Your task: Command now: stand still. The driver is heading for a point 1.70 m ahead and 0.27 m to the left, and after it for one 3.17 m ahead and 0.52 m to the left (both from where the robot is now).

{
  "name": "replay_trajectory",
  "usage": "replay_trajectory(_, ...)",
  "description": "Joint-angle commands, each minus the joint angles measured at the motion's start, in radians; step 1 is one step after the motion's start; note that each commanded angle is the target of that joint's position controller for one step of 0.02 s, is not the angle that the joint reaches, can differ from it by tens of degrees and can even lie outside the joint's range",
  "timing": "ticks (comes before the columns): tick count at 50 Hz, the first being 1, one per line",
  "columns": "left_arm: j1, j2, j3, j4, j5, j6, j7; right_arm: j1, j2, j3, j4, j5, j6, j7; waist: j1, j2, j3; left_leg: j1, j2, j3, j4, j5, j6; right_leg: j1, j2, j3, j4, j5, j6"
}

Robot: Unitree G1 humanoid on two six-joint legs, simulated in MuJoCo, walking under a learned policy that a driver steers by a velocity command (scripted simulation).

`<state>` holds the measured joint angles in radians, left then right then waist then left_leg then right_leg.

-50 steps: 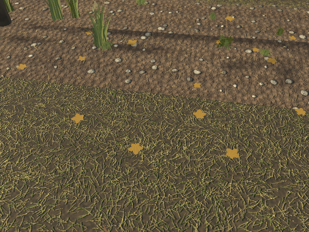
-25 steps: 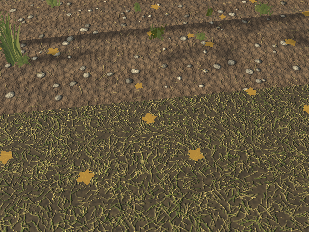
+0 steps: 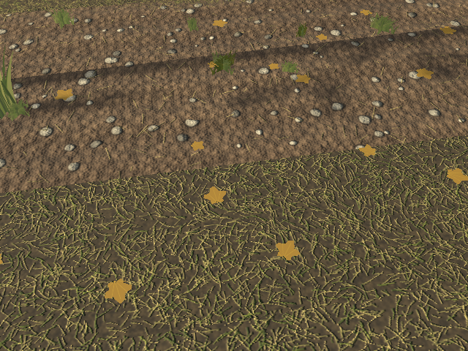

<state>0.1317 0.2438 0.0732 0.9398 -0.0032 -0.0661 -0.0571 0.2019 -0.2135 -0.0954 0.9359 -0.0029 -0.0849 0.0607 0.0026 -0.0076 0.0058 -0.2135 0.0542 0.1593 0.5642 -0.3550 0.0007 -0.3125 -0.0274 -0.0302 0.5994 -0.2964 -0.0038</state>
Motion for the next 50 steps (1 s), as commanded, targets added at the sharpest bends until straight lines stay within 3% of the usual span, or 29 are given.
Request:
replay_trajectory(1,-0.01,0.114,0.024,-0.027,-0.001,-0.01,0.008,0.016,-0.108,-0.026,-0.023,0.0,-0.011,-0.001,0.001,0.008,-0.042,-0.026,0.031,-0.035,-0.075,0.242,0.032,0.066,-0.012,0.024,-0.075,0.227,-0.04)
replay_trajectory(10,-0.007,0.11,0.021,0.03,-0.001,-0.01,0.014,0.016,-0.117,-0.03,0.029,-0.004,-0.009,-0.003,0.0,0.024,-0.036,-0.023,0.035,-0.039,-0.056,0.251,0.034,0.07,0.005,0.003,-0.062,0.231,-0.039)
replay_trajectory(12,0.051,0.149,0.041,0.057,0.018,-0.002,0.022,0.092,-0.169,-0.051,0.064,-0.028,-0.001,-0.012,-0.012,0.06,0.012,-0.034,0.069,-0.09,-0.132,-0.083,0.094,0.037,0.027,-0.011,-0.063,-0.126,-0.059)
replay_trajectory(14,0.031,0.102,0.039,0.058,0.044,-0.001,0.039,0.189,-0.155,-0.055,0.098,-0.058,-0.001,-0.032,-0.054,0.111,0.113,0.009,0.182,-0.266,-0.265,-0.377,0.207,-0.098,0.042,-0.015,-0.011,-0.283,-0.087)
replay_trajectory(16,-0.024,0.014,0.02,0.036,0.053,-0.017,0.052,0.206,-0.107,-0.036,0.105,-0.045,-0.004,-0.056,-0.065,0.146,0.159,0.118,0.305,-0.403,-0.354,-0.391,0.27,-0.18,0.036,-0.043,0.035,-0.166,-0.093)
replay_trajectory(18,-0.016,-0.002,0.018,0.026,0.046,-0.036,0.057,0.1,-0.108,-0.025,0.071,-0.027,0.008,-0.062,-0.02,0.118,0.145,0.037,0.282,-0.35,-0.356,-0.266,0.26,0.023,0.049,-0.066,-0.044,-0.075,-0.116)
replay_trajectory(20,0.131,0.016,0.029,0.063,0.049,-0.055,0.044,-0.003,-0.134,-0.027,0.046,-0.049,0.013,-0.057,0.062,0.078,0.108,-0.069,0.177,-0.211,-0.188,-0.151,0.228,0.241,0.058,-0.063,-0.065,-0.003,-0.139)
replay_trajectory(21,0.256,0.055,0.04,0.103,0.059,-0.06,0.042,-0.006,-0.098,-0.019,0.039,-0.072,0.007,-0.051,0.099,-0.043,0.067,-0.193,0.073,-0.106,0.056,-0.078,0.172,0.382,-0.019,0.085,-0.102,0.042,-0.205)
replay_trajectory(22,0.492,0.109,0.046,0.156,0.072,-0.062,0.044,-0.037,-0.036,-0.002,0.022,-0.087,-0.006,-0.031,0.184,-0.225,0.001,-0.447,-0.073,-0.058,0.415,-0.163,0.09,0.63,-0.205,0.484,-0.265,0.152,-0.345)
replay_trajectory(23,0.643,0.115,0.032,0.188,0.097,-0.068,0.039,-0.079,-0.007,0.009,0.016,-0.064,-0.033,-0.013,0.25,-0.192,0.062,-0.722,-0.087,-0.252,0.6,-0.289,0.111,0.776,-0.35,0.656,-0.37,0.237,-0.404)
replay_trajectory(24,0.577,0.088,0.017,0.192,0.102,-0.072,0.033,-0.141,-0.029,0.004,-0.007,-0.044,-0.053,-0.016,0.211,-0.074,0.162,-0.831,-0.041,-0.342,0.652,-0.205,0.133,0.738,-0.393,0.617,-0.382,0.242,-0.384)
replay_trajectory(25,0.45,0.043,0.0,0.166,0.093,-0.07,0.026,-0.13,-0.078,-0.01,0.007,-0.046,-0.053,-0.022,0.148,-0.004,0.147,-0.77,-0.015,-0.311,0.68,-0.133,0.139,0.67,-0.357,0.496,-0.374,0.296,-0.354)
replay_trajectory(26,0.384,0.022,-0.011,0.164,0.08,-0.063,0.022,-0.079,-0.066,-0.013,0.02,-0.064,-0.044,-0.026,0.088,-0.005,0.124,-0.684,0.007,-0.272,0.649,-0.084,0.147,0.589,-0.317,0.38,-0.376,0.329,-0.325)
replay_trajectory(27,0.361,-0.014,-0.023,0.166,0.078,-0.051,0.023,-0.037,-0.012,-0.001,0.035,-0.081,-0.03,-0.03,0.048,-0.013,0.144,-0.605,0.03,-0.251,0.596,-0.016,0.15,0.49,-0.283,0.297,-0.396,0.355,-0.299)
replay_trajectory(29,0.365,-0.07,-0.049,0.162,0.073,-0.035,0.025,-0.035,0.037,0.012,0.038,-0.085,-0.003,-0.017,0.017,-0.029,0.159,-0.489,0.036,-0.203,0.48,0.142,0.143,0.345,-0.211,0.179,-0.467,0.332,-0.245)
replay_trajectory(31,0.333,-0.055,-0.059,0.149,0.079,-0.035,0.013,-0.111,0.073,0.036,0.006,-0.073,0.013,0.001,0.008,-0.044,0.174,-0.343,0.024,-0.143,0.3,0.247,0.125,0.176,-0.156,0.081,-0.503,0.312,-0.22)
replay_trajectory(35,0.452,0.01,-0.051,0.196,0.086,-0.042,-0.01,-0.242,0.017,0.049,-0.05,-0.056,0.018,-0.007,0.039,-0.065,0.184,-0.325,0.001,-0.143,0.126,0.305,0.082,0.218,-0.227,0.094,-0.494,0.351,-0.25)
replay_trajectory(36,0.466,-0.002,-0.054,0.2,0.087,-0.04,-0.012,-0.281,-0.008,0.041,-0.06,-0.056,0.012,-0.012,0.043,-0.062,0.183,-0.34,-0.01,-0.143,0.088,0.304,0.085,0.266,-0.235,0.096,-0.485,0.377,-0.243)
replay_trajectory(39,0.499,0.011,-0.042,0.214,0.088,-0.023,0.001,-0.324,-0.016,0.039,-0.079,-0.05,0.004,-0.02,0.028,-0.08,0.163,-0.279,-0.047,-0.093,0.029,0.259,0.109,0.348,-0.249,0.07,-0.407,0.482,-0.205)
replay_trajectory(40,0.479,0.034,-0.034,0.203,0.092,-0.019,0.002,-0.291,-0.031,0.031,-0.07,-0.043,-0.001,-0.022,-0.003,-0.086,0.118,-0.138,-0.084,-0.048,0.051,0.263,0.119,0.294,-0.22,0.03,-0.332,0.644,-0.181)
replay_trajectory(41,0.492,0.03,-0.031,0.202,0.115,-0.021,-0.006,-0.163,-0.068,0.015,-0.035,-0.033,-0.011,-0.024,-0.046,-0.08,0.037,0.098,-0.106,-0.042,0.144,0.307,0.153,0.176,-0.161,-0.024,-0.168,0.763,-0.134)
replay_trajectory(42,0.566,-0.027,-0.04,0.201,0.125,-0.03,-0.023,0.065,-0.108,0.008,0.019,-0.033,-0.016,-0.022,-0.091,0.048,-0.15,0.497,-0.035,-0.197,0.152,0.381,0.247,-0.089,-0.044,-0.063,0.138,0.556,-0.079)
replay_trajectory(43,0.606,-0.066,-0.061,0.176,0.135,-0.045,-0.058,0.35,-0.14,0.012,0.061,-0.035,-0.012,-0.024,-0.166,0.195,-0.349,0.797,0.184,-0.632,-0.069,0.148,0.403,-0.319,0.088,-0.02,0.446,-0.011,-0.045)
replay_trajectory(44,0.394,-0.038,-0.036,0.126,0.082,-0.041,-0.068,0.539,-0.143,0.005,0.158,-0.08,-0.012,-0.023,-0.246,0.142,-0.237,0.746,0.259,-0.864,-0.245,-0.009,0.393,-0.485,0.122,0.09,0.819,-0.326,-0.066)
replay_trajectory(45,0.267,-0.025,-0.024,0.078,0.062,-0.053,-0.048,0.41,-0.167,-0.008,0.142,-0.077,-0.031,-0.032,-0.199,0.068,-0.031,0.499,0.24,-0.765,-0.285,-0.144,0.313,-0.568,0.042,0.16,0.841,-0.211,-0.105)
replay_trajectory(46,0.236,-0.013,-0.019,0.072,0.066,-0.062,-0.015,0.235,-0.117,0.002,0.111,-0.055,-0.035,-0.038,-0.134,0.037,0.061,0.249,0.222,-0.67,-0.303,-0.121,0.3,-0.494,-0.024,0.149,0.799,-0.1,-0.114)
replay_trajectory(48,0.263,-0.107,-0.04,0.048,0.098,-0.056,0.027,0.133,0.033,0.049,0.109,-0.041,-0.038,-0.05,-0.045,0.001,0.054,0.024,0.202,-0.543,-0.353,-0.007,0.29,-0.328,-0.097,0.16,0.712,0.015,-0.128)
replay_trajectory(49,0.287,-0.148,-0.049,0.043,0.099,-0.043,0.033,0.094,0.066,0.063,0.097,-0.04,-0.042,-0.055,-0.001,0.008,0.085,-0.081,0.191,-0.494,-0.391,0.047,0.273,-0.272,-0.12,0.158,0.66,0.038,-0.123)
replay_trajectory(50,0.292,-0.135,-0.046,0.035,0.095,-0.031,0.032,0.084,0.07,0.065,0.092,-0.039,-0.052,-0.055,0.013,0.026,0.091,-0.12,0.174,-0.454,-0.421,0.071,0.27,-0.255,-0.122,0.146,0.61,0.024,-0.115)
